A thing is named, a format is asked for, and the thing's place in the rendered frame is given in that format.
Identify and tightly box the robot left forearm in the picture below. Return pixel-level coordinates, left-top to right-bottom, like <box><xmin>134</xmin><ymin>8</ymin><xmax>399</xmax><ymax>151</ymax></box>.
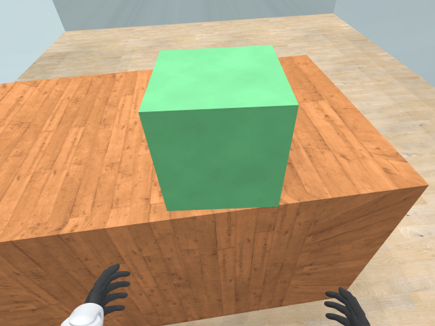
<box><xmin>61</xmin><ymin>303</ymin><xmax>104</xmax><ymax>326</ymax></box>

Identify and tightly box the carton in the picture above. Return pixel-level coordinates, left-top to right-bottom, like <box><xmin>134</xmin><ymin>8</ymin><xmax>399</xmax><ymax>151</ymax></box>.
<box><xmin>138</xmin><ymin>46</ymin><xmax>299</xmax><ymax>211</ymax></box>

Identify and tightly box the robot right hand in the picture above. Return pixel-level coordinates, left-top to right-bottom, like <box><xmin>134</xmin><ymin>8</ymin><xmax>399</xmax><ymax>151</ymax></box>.
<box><xmin>324</xmin><ymin>287</ymin><xmax>370</xmax><ymax>326</ymax></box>

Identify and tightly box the pedestal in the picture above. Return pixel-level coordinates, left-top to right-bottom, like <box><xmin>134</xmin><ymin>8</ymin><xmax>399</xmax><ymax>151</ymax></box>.
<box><xmin>0</xmin><ymin>55</ymin><xmax>428</xmax><ymax>326</ymax></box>

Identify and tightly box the robot left hand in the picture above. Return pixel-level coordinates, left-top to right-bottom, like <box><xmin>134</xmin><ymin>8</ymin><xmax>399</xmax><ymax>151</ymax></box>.
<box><xmin>84</xmin><ymin>264</ymin><xmax>131</xmax><ymax>316</ymax></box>

